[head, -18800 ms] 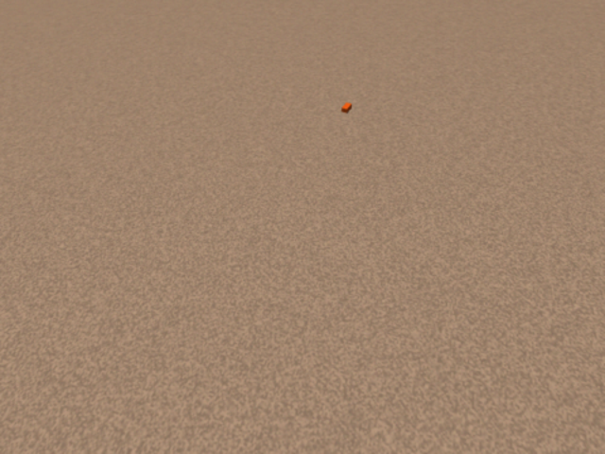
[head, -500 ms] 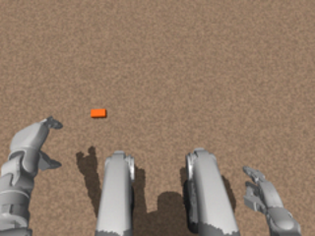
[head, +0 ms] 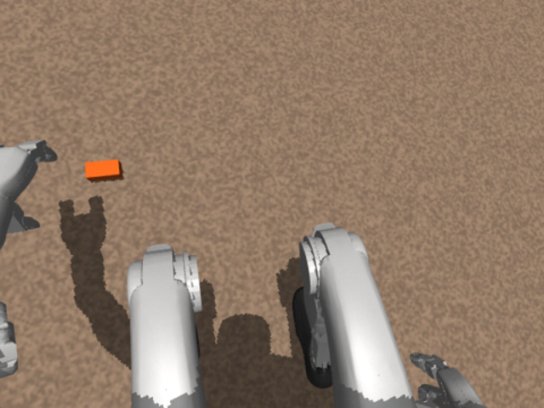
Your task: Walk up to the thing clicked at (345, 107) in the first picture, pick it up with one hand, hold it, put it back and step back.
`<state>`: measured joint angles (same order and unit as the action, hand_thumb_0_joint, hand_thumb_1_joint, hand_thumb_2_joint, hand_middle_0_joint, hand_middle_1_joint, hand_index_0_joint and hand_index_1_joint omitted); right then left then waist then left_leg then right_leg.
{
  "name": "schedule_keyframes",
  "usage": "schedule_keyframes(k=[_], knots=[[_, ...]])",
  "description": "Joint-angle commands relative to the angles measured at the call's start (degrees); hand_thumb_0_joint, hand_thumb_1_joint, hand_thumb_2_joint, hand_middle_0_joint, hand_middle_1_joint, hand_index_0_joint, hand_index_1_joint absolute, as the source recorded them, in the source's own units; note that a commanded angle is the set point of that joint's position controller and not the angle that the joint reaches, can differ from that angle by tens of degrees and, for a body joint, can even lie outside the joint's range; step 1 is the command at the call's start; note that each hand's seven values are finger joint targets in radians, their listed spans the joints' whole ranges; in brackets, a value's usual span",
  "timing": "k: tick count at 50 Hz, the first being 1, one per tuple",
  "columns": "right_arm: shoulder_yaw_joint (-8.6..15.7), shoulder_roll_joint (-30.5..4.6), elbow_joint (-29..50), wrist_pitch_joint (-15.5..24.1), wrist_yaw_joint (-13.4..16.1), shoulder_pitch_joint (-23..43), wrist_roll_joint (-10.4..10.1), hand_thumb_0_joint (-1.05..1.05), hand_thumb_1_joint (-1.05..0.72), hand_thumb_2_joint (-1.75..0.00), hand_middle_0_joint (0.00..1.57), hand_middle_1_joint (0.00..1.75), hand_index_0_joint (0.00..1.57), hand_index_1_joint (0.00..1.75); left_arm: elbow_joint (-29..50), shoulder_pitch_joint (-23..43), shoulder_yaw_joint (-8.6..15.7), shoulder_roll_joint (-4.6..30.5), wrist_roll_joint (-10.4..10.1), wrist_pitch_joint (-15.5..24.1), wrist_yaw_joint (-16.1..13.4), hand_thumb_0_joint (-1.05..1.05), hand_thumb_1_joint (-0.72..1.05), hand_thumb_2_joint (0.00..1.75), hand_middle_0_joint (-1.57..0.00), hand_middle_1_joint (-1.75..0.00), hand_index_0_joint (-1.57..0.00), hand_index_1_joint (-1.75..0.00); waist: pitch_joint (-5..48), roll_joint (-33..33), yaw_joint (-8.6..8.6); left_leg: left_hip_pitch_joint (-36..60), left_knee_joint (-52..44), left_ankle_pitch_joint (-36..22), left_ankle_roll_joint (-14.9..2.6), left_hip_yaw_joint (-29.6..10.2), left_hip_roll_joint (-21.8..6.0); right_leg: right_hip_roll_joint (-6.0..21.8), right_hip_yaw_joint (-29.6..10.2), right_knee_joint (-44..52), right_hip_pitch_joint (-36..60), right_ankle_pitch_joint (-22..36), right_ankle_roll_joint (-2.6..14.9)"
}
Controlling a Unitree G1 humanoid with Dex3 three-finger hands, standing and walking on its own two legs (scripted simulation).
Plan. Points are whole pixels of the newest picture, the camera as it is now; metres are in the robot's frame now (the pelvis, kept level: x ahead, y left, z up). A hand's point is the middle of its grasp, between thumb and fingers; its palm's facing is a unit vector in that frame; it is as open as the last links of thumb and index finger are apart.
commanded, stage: rise first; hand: left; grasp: from above
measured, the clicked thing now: (104, 170) +0.52 +0.29 -0.34
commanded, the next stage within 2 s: none
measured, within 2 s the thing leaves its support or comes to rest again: neither
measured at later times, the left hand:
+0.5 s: hand (39, 185) +0.45 +0.35 -0.20, palm faces -0.45 -0.06 -0.89, open 11.6 cm
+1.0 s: hand (50, 180) +0.46 +0.34 -0.22, palm faces -0.45 -0.09 -0.89, open 12.0 cm
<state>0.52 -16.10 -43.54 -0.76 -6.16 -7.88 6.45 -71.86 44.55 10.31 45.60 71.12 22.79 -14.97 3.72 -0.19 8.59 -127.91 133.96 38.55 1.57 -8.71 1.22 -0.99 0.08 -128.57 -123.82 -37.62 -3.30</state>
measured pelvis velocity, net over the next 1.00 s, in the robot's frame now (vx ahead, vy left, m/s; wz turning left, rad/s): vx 0.02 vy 0.00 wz -0.05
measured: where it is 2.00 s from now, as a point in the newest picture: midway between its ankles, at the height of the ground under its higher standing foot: (251, 368)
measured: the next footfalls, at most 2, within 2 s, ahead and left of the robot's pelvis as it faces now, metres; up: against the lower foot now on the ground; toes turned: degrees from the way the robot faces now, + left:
none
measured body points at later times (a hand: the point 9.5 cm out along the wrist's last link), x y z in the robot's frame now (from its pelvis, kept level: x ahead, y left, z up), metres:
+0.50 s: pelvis +0.01 +0.01 -0.03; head +0.25 +0.09 +0.34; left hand +0.47 +0.35 -0.14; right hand +0.09 -0.27 -0.14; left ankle +0.08 +0.13 -0.32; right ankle +0.11 -0.15 -0.32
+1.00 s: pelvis +0.02 +0.00 -0.04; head +0.27 +0.09 +0.32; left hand +0.48 +0.34 -0.17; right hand +0.07 -0.28 -0.13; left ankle +0.08 +0.13 -0.32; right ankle +0.11 -0.15 -0.32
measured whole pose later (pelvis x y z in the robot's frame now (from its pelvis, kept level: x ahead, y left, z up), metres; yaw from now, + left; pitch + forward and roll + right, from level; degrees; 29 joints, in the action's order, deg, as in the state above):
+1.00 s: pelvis +0.02 +0.00 -0.04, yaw -3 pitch +33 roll -11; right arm -4.8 -16.2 -42.4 -0.7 -8.8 -5.9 12.0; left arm -85.8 54.1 11.7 52.6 77.9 22.4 -23.8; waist 0.3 -2.3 13.7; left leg -134.7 142.6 41.7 1.5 -11.1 1.6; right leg -1.9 1.4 -135.3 -129.7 -39.9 -4.3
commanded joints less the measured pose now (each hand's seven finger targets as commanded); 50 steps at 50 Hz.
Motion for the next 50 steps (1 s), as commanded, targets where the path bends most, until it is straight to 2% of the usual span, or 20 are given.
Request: schedule_keyframes(k=[1,3,4,6,7,8,9,10,15,22,26,32,35,37,39,42,43,45,48,50], knots=[[4.09,-13.94,1.49,-0.46,0.04,-8.53,1.03,0.00,-0.89,-0.90,0.20,0.30,0.20,0.30,3.35,15.08,2.57,18.44,2.32,0.40,-3.79,0.00,-0.06,0.64,-0.50,-0.48,-0.48,-0.49,36.06,14.04,-0.51,30.39,-15.84,-6.49,-2.50,5.47,0.44,-0.13,8.02,10.72,12.28,5.78,4.98],[4.07,-14.26,1.44,-0.75,-0.10,-8.29,1.41,0.00,-0.89,-0.90,0.20,0.30,0.20,0.30,5.23,18.74,3.09,20.33,3.66,1.15,-4.70,0.00,-0.05,0.63,-0.49,-0.49,-0.48,-0.51,37.72,16.12,-0.43,31.47,-15.54,-6.98,-2.15,4.90,0.43,-0.09,8.18,9.38,11.09,6.17,5.08],[4.13,-14.22,1.31,-0.89,-0.16,-8.39,1.60,0.00,-0.89,-0.90,0.20,0.30,0.20,0.30,4.83,19.18,2.86,19.94,4.48,1.29,-5.16,0.00,-0.07,0.64,-0.48,-0.51,-0.47,-0.52,38.56,17.39,-0.65,32.85,-15.15,-8.38,-2.00,4.89,0.33,-0.14,8.19,8.78,10.61,7.22,5.11],[3.58,-14.07,0.54,-1.06,-0.48,-8.73,2.23,0.00,-0.89,-0.90,0.20,0.30,0.20,0.30,-1.08,17.40,2.10,18.27,5.19,1.24,-6.07,0.00,-0.06,0.63,-0.48,-0.52,-0.48,-0.53,35.56,15.90,1.07,31.02,-14.09,-8.27,-2.18,4.92,0.36,-0.25,8.42,8.37,9.23,7.11,4.97],[3.44,-14.22,1.00,-1.03,-0.53,-8.16,2.27,0.00,-0.89,-0.90,0.20,0.30,0.20,0.30,0.10,19.57,2.94,19.47,5.12,1.65,-6.82,0.00,-0.07,0.64,-0.47,-0.53,-0.46,-0.54,35.65,14.94,1.15,29.52,-13.88,-6.86,-2.33,4.83,0.49,-0.32,8.48,8.46,9.22,6.35,4.85],[3.39,-14.14,1.04,-0.95,-0.68,-7.88,2.61,0.00,-0.89,-0.90,0.20,0.30,0.20,0.30,2.68,22.91,2.19,19.07,5.47,2.19,-7.40,0.00,-0.07,0.64,-0.48,-0.53,-0.47,-0.53,36.35,16.95,1.22,30.59,-13.69,-7.76,-2.16,4.78,0.38,-0.15,8.36,7.80,8.59,7.05,4.85],[3.21,-14.07,0.40,-0.80,-0.70,-8.11,2.71,0.00,-0.90,-0.90,0.20,0.30,0.20,0.30,-2.25,20.84,1.81,18.89,6.31,1.61,-7.74,0.00,-0.07,0.63,-0.48,-0.54,-0.47,-0.54,34.99,16.89,1.27,30.27,-13.55,-7.09,-2.19,4.92,0.35,-0.21,8.38,7.88,7.63,6.41,4.98],[3.23,-14.23,0.77,-0.63,-0.78,-7.69,3.16,0.00,-0.89,-0.90,0.20,0.30,0.20,0.30,-0.12,23.28,1.63,18.54,6.30,1.92,-8.31,0.00,-0.09,0.66,-0.46,-0.55,-0.45,-0.56,35.84,17.42,1.72,30.39,-13.38,-7.22,-2.02,4.67,0.23,-0.23,8.69,7.35,7.20,6.67,4.84],[2.50,-14.23,0.11,0.05,-1.18,-8.16,4.18,0.00,-0.90,-0.90,0.20,0.30,0.20,0.30,-5.34,23.86,0.95,18.33,7.65,0.61,-10.45,0.00,-0.10,0.65,-0.44,-0.60,-0.44,-0.60,35.72,17.29,2.81,29.65,-11.42,-8.01,-2.35,5.05,0.41,-0.56,8.98,6.27,6.80,7.74,4.65],[1.99,-14.35,0.50,0.72,-1.43,-8.19,4.67,0.00,-0.90,-0.90,0.20,0.30,0.20,0.30,-5.18,26.59,1.18,19.82,7.14,-1.54,-11.29,0.00,-0.14,0.67,-0.42,-0.64,-0.42,-0.64,36.77,17.58,3.39,27.61,-9.83,-8.14,-2.69,5.28,0.51,-0.69,9.01,5.32,7.84,8.62,4.45],[1.66,-14.30,0.77,0.59,-1.52,-8.77,4.66,0.00,-0.91,-0.90,0.20,0.30,0.20,0.30,-5.45,23.96,1.77,20.46,6.53,-2.72,-10.52,0.00,-0.16,0.69,-0.40,-0.66,-0.40,-0.66,37.85,17.81,2.83,28.56,-9.32,-11.04,-2.69,5.26,0.54,-0.75,8.92,4.93,8.89,10.59,4.49],[1.26,-14.65,1.42,0.25,-1.75,-9.53,4.59,0.00,-0.90,-0.90,0.20,0.30,0.20,0.30,-2.49,24.61,3.06,21.90,5.07,-2.49,-9.69,0.00,-0.17,0.70,-0.40,-0.66,-0.40,-0.66,38.58,18.41,3.21,28.77,-8.27,-13.65,-2.60,4.89,0.33,-0.72,9.00,4.41,10.21,12.67,4.45],[0.75,-14.60,1.44,-0.03,-1.98,-9.88,4.79,0.00,-0.90,-0.90,0.20,0.30,0.20,0.30,-4.40,23.36,2.26,21.00,5.16,-2.16,-9.15,0.00,-0.18,0.71,-0.40,-0.66,-0.39,-0.66,36.62,17.63,3.95,27.59,-7.85,-13.10,-2.79,4.88,0.36,-0.87,9.14,4.76,10.05,12.34,4.48],[0.67,-14.94,1.58,-0.05,-2.05,-9.77,4.86,0.00,-0.90,-0.90,0.20,0.30,0.20,0.30,-2.95,24.82,3.22,22.67,4.70,-1.37,-9.35,0.00,-0.17,0.71,-0.39,-0.66,-0.39,-0.66,37.01,18.89,3.95,27.35,-7.68,-12.68,-2.66,4.90,0.34,-0.81,9.25,4.48,10.40,12.09,4.48],[0.10,-14.92,1.55,-0.24,-2.16,-10.02,5.11,0.00,-0.90,-0.90,0.20,0.30,0.20,0.30,-5.22,22.54,3.09,22.59,5.40,-1.15,-9.36,0.00,-0.18,0.72,-0.40,-0.64,-0.39,-0.65,36.26,17.78,3.99,27.01,-7.16,-12.89,-2.80,4.92,0.39,-0.92,9.32,4.74,10.96,12.18,4.45],[-0.03,-15.08,1.30,-0.35,-2.20,-9.81,5.19,0.00,-0.90,-0.90,0.20,0.30,0.20,0.30,-4.51,24.00,3.61,23.37,5.04,-0.49,-9.82,0.00,-0.18,0.72,-0.40,-0.65,-0.39,-0.65,36.60,17.29,4.09,26.06,-6.79,-12.48,-2.95,4.97,0.37,-1.15,9.30,4.80,11.54,12.27,4.42],[-0.14,-15.16,1.53,-0.34,-2.20,-9.53,5.22,0.00,-0.90,-0.90,0.20,0.30,0.20,0.30,-3.16,25.68,4.06,24.59,5.12,-0.15,-10.26,0.00,-0.26,0.80,-0.38,-0.63,-0.34,-0.67,37.21,19.08,4.11,26.18,-6.98,-12.40,-2.80,5.04,0.31,-1.22,9.40,4.52,11.61,12.28,4.47],[-0.47,-15.13,1.46,-0.31,-2.25,-9.59,5.58,0.00,-0.90,-0.90,0.20,0.30,0.20,0.30,-7.09,22.79,2.60,22.28,5.66,-0.51,-10.36,0.00,-0.19,0.73,-0.40,-0.65,-0.39,-0.66,35.24,17.27,4.76,25.58,-6.67,-11.59,-2.97,4.94,0.26,-1.45,9.64,5.01,10.80,11.55,4.46],[-0.71,-15.37,1.21,-0.24,-2.13,-9.60,5.74,0.00,-0.90,-0.90,0.20,0.30,0.20,0.30,-6.22,24.40,3.65,24.23,6.01,-0.43,-11.47,0.00,-0.18,0.72,-0.41,-0.64,-0.40,-0.65,36.12,18.23,4.46,25.53,-6.63,-11.32,-2.91,5.17,0.32,-1.49,9.63,4.87,11.45,11.71,4.32],[-0.83,-15.42,1.26,-0.06,-2.15,-9.17,5.63,0.00,-0.90,-0.90,0.20,0.30,0.20,0.30,-6.93,24.70,2.64,23.18,5.95,-0.95,-11.58,0.00,-0.19,0.73,-0.39,-0.67,-0.38,-0.68,35.03,19.06,4.73,26.27,-6.83,-11.51,-2.80,4.94,0.14,-1.57,9.97,4.62,9.79,11.46,4.46]])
